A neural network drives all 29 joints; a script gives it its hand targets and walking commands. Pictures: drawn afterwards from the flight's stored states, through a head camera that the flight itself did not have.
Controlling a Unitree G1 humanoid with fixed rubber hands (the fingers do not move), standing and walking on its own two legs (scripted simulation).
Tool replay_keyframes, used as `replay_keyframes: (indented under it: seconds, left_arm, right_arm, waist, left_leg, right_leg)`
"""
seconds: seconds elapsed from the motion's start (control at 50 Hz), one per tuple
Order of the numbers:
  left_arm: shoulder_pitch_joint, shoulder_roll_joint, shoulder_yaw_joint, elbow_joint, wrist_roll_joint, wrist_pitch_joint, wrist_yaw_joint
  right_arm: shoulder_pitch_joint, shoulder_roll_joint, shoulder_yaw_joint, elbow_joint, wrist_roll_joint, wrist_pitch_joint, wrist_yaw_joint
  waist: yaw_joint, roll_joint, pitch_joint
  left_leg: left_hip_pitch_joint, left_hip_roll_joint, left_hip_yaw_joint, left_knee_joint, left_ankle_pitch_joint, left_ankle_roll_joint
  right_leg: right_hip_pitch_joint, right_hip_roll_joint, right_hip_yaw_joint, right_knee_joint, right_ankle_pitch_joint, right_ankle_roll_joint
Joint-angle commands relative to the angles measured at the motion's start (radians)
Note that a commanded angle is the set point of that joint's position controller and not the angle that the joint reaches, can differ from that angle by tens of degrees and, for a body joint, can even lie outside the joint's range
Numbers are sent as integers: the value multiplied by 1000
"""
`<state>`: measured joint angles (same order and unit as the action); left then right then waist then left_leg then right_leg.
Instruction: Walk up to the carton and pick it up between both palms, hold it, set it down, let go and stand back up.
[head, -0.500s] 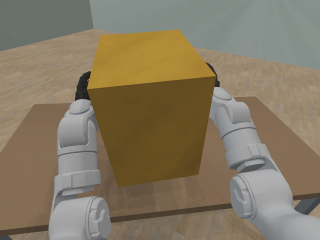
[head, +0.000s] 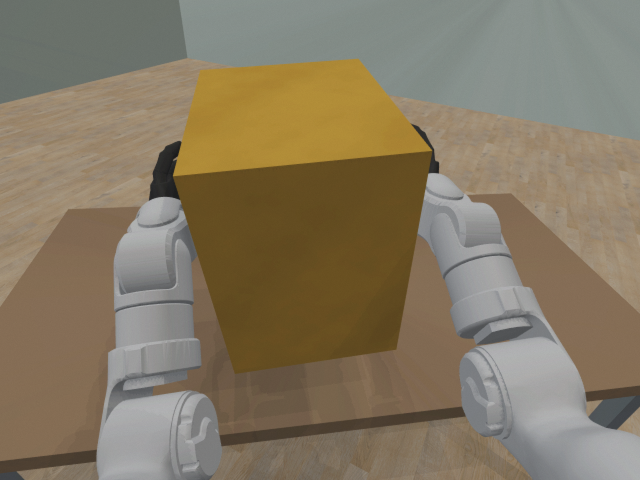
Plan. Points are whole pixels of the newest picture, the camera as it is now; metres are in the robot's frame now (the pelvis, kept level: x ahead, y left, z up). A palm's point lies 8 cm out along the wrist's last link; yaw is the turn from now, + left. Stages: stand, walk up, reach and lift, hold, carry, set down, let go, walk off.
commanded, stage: hold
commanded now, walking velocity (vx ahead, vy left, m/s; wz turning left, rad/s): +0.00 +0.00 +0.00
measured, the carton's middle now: (298, 210) +0.39 +0.01 +0.21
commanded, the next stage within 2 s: none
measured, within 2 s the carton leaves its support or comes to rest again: neither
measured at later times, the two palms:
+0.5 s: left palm (171, 207) +0.36 +0.15 +0.24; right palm (420, 185) +0.37 -0.14 +0.25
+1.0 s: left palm (170, 206) +0.36 +0.15 +0.24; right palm (421, 184) +0.37 -0.14 +0.26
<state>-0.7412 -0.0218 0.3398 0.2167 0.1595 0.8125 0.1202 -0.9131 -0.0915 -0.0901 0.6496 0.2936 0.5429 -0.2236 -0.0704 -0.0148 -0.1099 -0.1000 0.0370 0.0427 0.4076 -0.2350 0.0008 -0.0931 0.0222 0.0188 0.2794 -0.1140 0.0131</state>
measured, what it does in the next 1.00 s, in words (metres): stands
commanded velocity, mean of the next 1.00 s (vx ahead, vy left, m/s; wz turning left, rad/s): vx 0.00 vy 0.00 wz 0.00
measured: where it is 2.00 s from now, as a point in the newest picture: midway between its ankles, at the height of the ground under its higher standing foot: outside the picture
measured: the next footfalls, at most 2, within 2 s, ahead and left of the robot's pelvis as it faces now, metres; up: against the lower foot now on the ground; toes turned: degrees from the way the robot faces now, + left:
none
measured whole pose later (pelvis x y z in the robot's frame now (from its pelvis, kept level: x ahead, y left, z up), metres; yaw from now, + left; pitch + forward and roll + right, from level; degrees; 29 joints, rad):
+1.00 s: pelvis +0.00 +0.00 +0.00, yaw +0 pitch -4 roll -2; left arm -0.74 -0.02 0.34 0.22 0.16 0.82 0.11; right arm -0.91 -0.09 -0.09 0.64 0.30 0.55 -0.23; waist -0.07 -0.01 -0.11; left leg -0.10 0.04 0.04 0.41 -0.24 0.00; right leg -0.09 0.02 0.02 0.28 -0.11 0.01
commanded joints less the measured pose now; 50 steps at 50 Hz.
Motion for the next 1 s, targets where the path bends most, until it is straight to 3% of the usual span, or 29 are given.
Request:
replay_keyframes:
  seconds: [0.0,0.54,0.86,0.98]
  left_arm:
    - [-974,-521,-533,-96,-120,-48,-205]
    - [-960,-527,-552,-131,-134,-44,-202]
    - [-957,-513,-520,-86,-114,-38,-206]
    - [-957,-526,-546,-119,-129,-41,-206]
  right_arm:
    - [-846,675,348,-274,150,10,102]
    - [-847,681,377,-335,173,14,92]
    - [-844,664,353,-280,158,23,94]
    - [-838,672,365,-308,166,19,92]
  waist:
    - [-58,108,-387]
    - [-53,98,-435]
    - [-51,95,-366]
    - [-60,106,-407]
  left_leg:
    - [-44,-80,-63,-94,176,-58]
    - [-16,-85,-63,-77,224,-58]
    - [-46,-79,-65,-93,168,-55]
    - [-23,-80,-68,-84,205,-60]
  right_leg:
    - [225,46,-21,28,144,10]
    - [245,50,-21,33,188,15]
    - [223,46,-24,24,130,13]
    - [236,49,-22,32,169,11]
